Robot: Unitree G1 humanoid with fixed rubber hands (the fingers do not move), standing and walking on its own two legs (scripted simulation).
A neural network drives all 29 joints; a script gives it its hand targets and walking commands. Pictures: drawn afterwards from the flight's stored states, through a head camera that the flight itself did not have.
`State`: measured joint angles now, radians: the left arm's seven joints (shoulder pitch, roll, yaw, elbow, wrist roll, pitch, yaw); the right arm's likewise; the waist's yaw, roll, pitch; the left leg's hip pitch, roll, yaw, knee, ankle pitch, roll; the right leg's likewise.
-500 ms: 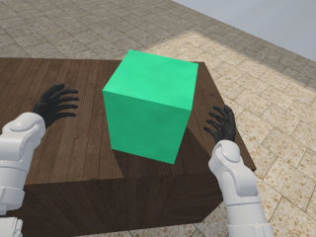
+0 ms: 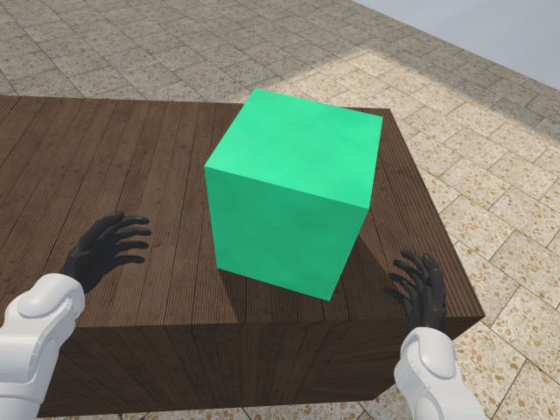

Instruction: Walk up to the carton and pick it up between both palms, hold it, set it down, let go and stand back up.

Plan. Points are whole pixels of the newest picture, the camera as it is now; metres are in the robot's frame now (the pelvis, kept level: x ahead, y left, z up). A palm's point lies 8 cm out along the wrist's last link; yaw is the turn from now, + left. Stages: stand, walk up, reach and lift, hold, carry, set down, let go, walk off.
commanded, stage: set down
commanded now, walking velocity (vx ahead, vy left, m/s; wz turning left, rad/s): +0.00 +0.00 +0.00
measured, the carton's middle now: (293, 198) +0.45 -0.02 +0.05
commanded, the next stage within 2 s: none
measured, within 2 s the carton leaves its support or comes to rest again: neither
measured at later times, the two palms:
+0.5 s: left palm (66, 336) +0.22 +0.27 +0.03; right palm (414, 368) +0.19 -0.17 +0.03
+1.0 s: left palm (86, 363) +0.20 +0.25 +0.00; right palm (430, 384) +0.18 -0.20 -0.01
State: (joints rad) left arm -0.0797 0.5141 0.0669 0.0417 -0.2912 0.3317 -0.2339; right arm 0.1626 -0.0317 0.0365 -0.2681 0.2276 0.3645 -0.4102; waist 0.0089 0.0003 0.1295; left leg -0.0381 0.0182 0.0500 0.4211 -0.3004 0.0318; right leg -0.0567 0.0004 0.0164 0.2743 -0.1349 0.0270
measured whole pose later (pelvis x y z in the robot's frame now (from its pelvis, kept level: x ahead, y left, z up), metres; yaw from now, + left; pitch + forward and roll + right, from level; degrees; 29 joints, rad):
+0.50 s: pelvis +0.01 +0.00 +0.00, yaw +1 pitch -5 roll -3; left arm 0.21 0.52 0.05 0.02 -0.29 0.05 -0.23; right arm 0.43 0.03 0.09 -0.17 0.15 0.04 -0.38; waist 0.05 0.01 0.17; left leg -0.05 0.03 0.03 0.48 -0.34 0.03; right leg -0.06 0.01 0.00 0.32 -0.17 0.03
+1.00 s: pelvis +0.00 -0.01 +0.00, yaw +1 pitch -6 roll -2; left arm 0.23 0.42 0.01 0.17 -0.23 0.07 -0.17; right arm 0.37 -0.05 0.02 0.06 0.13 0.03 -0.24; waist 0.03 0.02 0.13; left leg -0.01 0.03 0.04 0.43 -0.32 0.02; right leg -0.04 0.01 0.00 0.33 -0.18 0.02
